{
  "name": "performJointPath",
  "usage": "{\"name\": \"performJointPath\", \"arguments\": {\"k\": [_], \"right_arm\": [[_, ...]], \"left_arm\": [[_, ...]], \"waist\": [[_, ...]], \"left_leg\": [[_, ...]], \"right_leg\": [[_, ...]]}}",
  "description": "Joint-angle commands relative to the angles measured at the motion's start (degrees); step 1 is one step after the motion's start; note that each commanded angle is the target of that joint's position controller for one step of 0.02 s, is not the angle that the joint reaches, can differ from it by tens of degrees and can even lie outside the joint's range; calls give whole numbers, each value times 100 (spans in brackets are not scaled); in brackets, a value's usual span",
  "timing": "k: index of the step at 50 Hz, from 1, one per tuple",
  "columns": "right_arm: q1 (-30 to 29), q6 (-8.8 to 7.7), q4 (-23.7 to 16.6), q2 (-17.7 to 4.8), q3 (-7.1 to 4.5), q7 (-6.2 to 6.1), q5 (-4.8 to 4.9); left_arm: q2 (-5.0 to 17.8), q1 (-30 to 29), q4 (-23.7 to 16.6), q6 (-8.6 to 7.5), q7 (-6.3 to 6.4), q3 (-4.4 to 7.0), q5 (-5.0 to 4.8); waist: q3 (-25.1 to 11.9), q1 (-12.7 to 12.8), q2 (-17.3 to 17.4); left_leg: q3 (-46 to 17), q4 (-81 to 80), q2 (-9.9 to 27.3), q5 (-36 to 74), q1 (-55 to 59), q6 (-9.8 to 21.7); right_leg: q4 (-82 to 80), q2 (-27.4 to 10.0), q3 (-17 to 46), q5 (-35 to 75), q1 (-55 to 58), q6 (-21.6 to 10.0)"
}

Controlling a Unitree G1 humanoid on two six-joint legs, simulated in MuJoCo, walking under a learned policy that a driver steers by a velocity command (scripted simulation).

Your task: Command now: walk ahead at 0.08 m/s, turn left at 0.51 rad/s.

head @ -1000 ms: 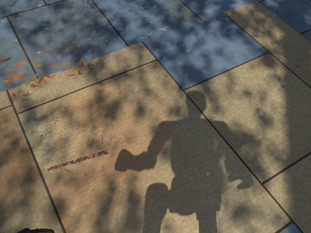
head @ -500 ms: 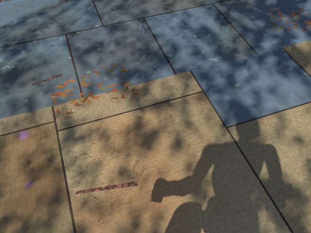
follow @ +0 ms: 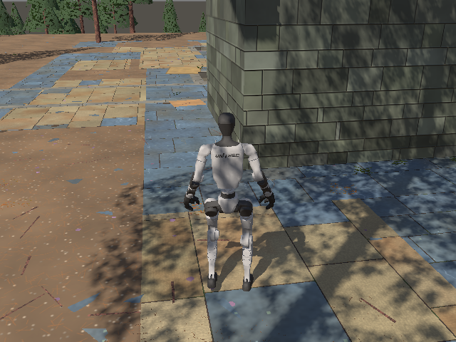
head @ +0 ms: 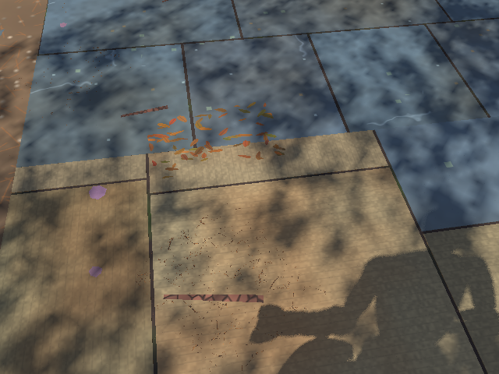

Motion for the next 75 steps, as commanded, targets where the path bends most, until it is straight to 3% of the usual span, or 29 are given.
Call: {"name": "performJointPath", "arguments": {"k": [1, 5, 6, 7, 8, 9, 12, 14, 22, 28, 30, 31, 32, 33, 34, 36, 39, 44, 51, 54, 55, 56, 57, 58, 60, 63, 68, 72, 75], "right_arm": [[58, -12, -422, -233, -23, 112, -7], [957, -84, -39, -412, -157, 271, 17], [1537, -115, 221, -577, -250, 231, 44], [1975, -205, 192, -1138, -349, 155, 15], [1560, -463, -198, -1434, -318, 254, -141], [1201, -640, -254, -1137, -232, 272, -174], [727, -725, -261, -703, -53, 135, -74], [1016, -765, -208, -581, -12, 65, -110], [1793, -703, 113, -614, -59, -61, -7], [1686, -574, 181, -733, -139, -106, 39], [1375, -543, 43, -684, -120, -76, -7], [1200, -538, -157, -502, -46, -49, -97], [2048, -570, -286, 219, 131, -43, -50], [2318, -601, -174, -329, 62, -41, 31], [1773, -566, -181, -770, -82, -34, 105], [1083, -472, -308, -820, -128, -66, -9], [1119, -264, -433, -306, -62, -57, 30], [588, -248, -739, -222, 11, 117, -27], [-462, -255, -1155, -457, -29, 316, -8], [272, -263, -984, -761, -224, 282, -66], [1201, -246, -815, -1389, -459, 179, -38], [1249, -299, -937, -2032, -542, 132, -75], [1200, -443, -1079, -1415, -346, 213, -77], [1010, -533, -1069, -1135, -244, 232, -80], [501, -523, -1082, -930, -196, 194, 49], [104, -474, -1188, -1048, -183, 73, -108], [339, -500, -979, -1117, -196, 32, 5], [473, -521, -841, -1046, -166, 84, -24], [374, -519, -832, -698, -58, 84, -24]], "left_arm": [[1137, -485, -361, -46, 14, 308, -66], [912, -366, -206, -38, -113, 262, -260], [574, -329, -177, -28, -173, 177, -193], [102, -501, -338, -30, -267, 37, -10], [357, -1007, -740, -180, -271, 102, -190], [769, -1272, -802, -330, -281, 205, -385], [877, -729, -410, -540, -258, 293, -79], [714, -808, -339, -575, -318, 275, -76], [313, -1841, -705, -648, -494, 115, -167], [575, -1670, -826, -797, -573, 158, -191], [939, -523, -571, -822, -464, 337, -130], [1201, 467, -474, -818, -406, 397, -2], [1644, 1091, -348, -756, -385, 480, 119], [1123, 911, -406, -717, -419, 339, 25], [708, 455, -520, -644, -365, 218, -26], [430, -29, -458, -525, -305, 125, -29], [502, -382, -298, -570, -299, 133, 20], [901, -501, -159, -493, -243, 258, -118], [1308, 51, 89, -387, -383, 372, -303], [1215, -21, 100, -279, -403, 337, -360], [978, -16, -28, -289, -382, 242, -208], [422, -53, -475, -372, -364, 28, 74], [816, -365, -377, -451, -411, 104, -34], [952, -457, -443, -471, -455, 134, -200], [933, -403, -346, -445, -413, 139, -82], [775, -267, -296, -331, -402, 100, -66], [576, -850, -466, -350, -455, -13, -111], [772, -918, -555, -497, -505, 71, -158], [856, -134, -341, -606, -476, 192, -129]], "waist": [[-567, -78, -928], [-719, -438, -582], [-581, -599, 185], [-270, -635, 1784], [-172, -608, 1571], [215, -534, 932], [214, -123, 753], [22, -177, 569], [207, -560, 660], [145, -356, 899], [-568, 244, 977], [-1572, 686, 755], [-2816, 325, -1303], [-3013, 210, -1764], [-1983, 236, -1240], [-939, 67, -373], [-502, -254, -685], [-781, -166, -534], [-191, 179, -413], [-509, -306, -187], [-1084, -639, 550], [-1422, -347, 2049], [-1685, -645, 1080], [-1393, -521, 827], [-940, -223, 306], [-923, 54, 434], [-715, -217, 622], [-525, -237, 758], [-584, 190, 751]], "left_leg": [[266, -856, 357, 432, 501, 70], [892, -2631, -106, 1120, 2127, 535], [491, -3123, -103, 679, 2692, 784], [-1968, -3818, 1262, 79, 3005, 1364], [-4431, -5033, 2074, -1529, 2401, 2341], [-4234, -5397, 2110, -1925, 2276, 2251], [-2618, -5072, 1408, -7, 2288, 1582], [-2098, -5090, 1167, 1026, 2461, 1470], [-1566, -4899, 921, 2171, 2351, 1373], [-1959, -4236, 1128, 3342, 2470, 1209], [-1694, -2956, 661, 5112, 2273, 906], [-1585, -1480, 293, 4513, 1437, 654], [-1076, 813, -691, 559, -681, 176], [-1251, 1798, -502, -653, -1103, 76], [-1049, 2066, -189, -371, -1360, 8], [-584, 1682, 217, 141, -1096, -75], [-304, 797, 444, 390, -434, -52], [-96, -798, 598, 1866, -115, 70], [317, -2145, 461, 1417, -245, 494], [719, -3198, -86, 1770, 1304, 824], [-368, -3310, 468, 3027, 2796, 1224], [-3218, -3683, 1894, 3773, 4062, 2397], [-3304, -3823, 2061, 4519, 4105, 2537], [-2535, -3704, 1910, 5157, 3812, 2329], [-1790, -3715, 1462, 4865, 2930, 1820], [-1431, -3989, 1181, 5017, 2009, 1805], [-1546, -4190, 913, 2506, 1658, 1664], [-2006, -3981, 890, 1720, 1426, 1514], [-2068, -3291, 492, 1015, 888, 1171]], "right_leg": [[-1384, -1205, 699, 347, 124, -954], [-795, -1157, 383, -1854, -485, -662], [429, -811, -23, -2270, -1113, -397], [3142, -191, -264, -2790, -2686, 53], [3738, 390, 940, -2417, -3709, -18], [3811, 132, 1268, -1690, -3876, -193], [3022, -105, 1299, -47, -3336, -135], [2592, 51, 1185, 670, -3055, -21], [499, 441, 1098, 1648, -2460, 270], [-79, 560, 1075, 1123, -1449, -8], [-345, 668, 873, 1141, 244, -320], [-36, -70, 1512, 1367, 2093, -684], [-123, -1833, 4082, 1772, 4493, -1641], [-678, -2164, 5093, 1924, 4271, -1788], [-714, -1940, 3983, 2290, 3343, -1613], [-765, -1387, 2348, 3446, 1678, -1384], [-1348, -1135, 1441, 3395, 398, -1378], [-1757, -1289, 771, 2666, 603, -1434], [-1722, -1434, 519, 341, 1335, -1090], [132, -977, -184, 2294, 1041, -651], [1968, -512, -501, 1874, -18, -211], [3828, 554, -231, -2159, -2449, 269], [4530, 448, 968, -2460, -2834, 232], [4495, 247, 1077, -2062, -2888, 136], [3615, -77, 1118, -1383, -2564, 96], [2884, 164, 964, -725, -1729, 255], [1110, 415, 1083, 233, -1328, 308], [413, 550, 1139, 273, -783, 154], [-172, 466, 1094, 457, 522, -100]]}}
Velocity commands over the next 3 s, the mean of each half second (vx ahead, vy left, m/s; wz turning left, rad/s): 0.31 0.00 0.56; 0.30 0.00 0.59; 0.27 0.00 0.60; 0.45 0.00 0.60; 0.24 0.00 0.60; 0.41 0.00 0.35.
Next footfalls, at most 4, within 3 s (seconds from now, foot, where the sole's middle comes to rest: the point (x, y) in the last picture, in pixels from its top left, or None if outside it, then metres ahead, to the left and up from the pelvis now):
0.12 left None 0.03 0.13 -0.77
0.62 right None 0.42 0.00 -0.77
1.08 left None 0.39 0.30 -0.77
1.52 right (168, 297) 0.67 0.25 -0.77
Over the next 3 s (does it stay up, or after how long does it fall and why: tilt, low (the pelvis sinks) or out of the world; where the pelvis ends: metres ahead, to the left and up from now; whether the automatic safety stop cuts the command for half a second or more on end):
stays up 0.63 0.85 -0.01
